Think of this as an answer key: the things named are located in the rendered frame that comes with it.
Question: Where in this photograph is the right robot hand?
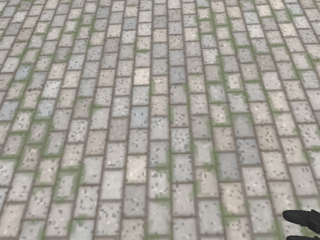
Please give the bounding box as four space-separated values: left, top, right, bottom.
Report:
282 209 320 240

